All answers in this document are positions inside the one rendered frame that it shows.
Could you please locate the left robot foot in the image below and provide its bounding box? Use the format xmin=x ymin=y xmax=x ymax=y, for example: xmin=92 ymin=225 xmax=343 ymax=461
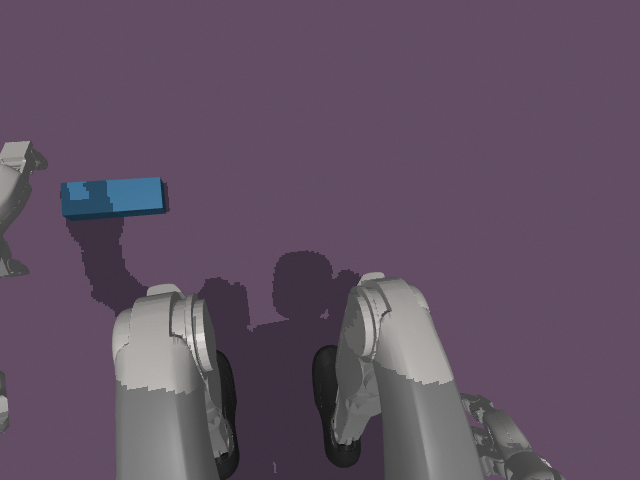
xmin=215 ymin=350 xmax=240 ymax=480

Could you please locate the right robot foot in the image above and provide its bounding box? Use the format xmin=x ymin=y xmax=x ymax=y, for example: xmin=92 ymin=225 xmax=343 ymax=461
xmin=312 ymin=345 xmax=361 ymax=468

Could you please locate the right robot hand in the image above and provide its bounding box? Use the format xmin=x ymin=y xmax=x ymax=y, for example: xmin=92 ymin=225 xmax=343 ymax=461
xmin=460 ymin=393 xmax=534 ymax=478

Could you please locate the right robot arm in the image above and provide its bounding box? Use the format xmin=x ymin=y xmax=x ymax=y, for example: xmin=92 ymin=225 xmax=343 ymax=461
xmin=504 ymin=451 xmax=566 ymax=480

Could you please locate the small box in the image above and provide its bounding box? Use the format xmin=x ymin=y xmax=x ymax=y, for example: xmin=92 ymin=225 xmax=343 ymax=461
xmin=61 ymin=177 xmax=166 ymax=221

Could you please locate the left robot hand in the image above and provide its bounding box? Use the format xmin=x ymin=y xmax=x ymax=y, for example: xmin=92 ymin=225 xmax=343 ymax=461
xmin=0 ymin=141 xmax=48 ymax=277

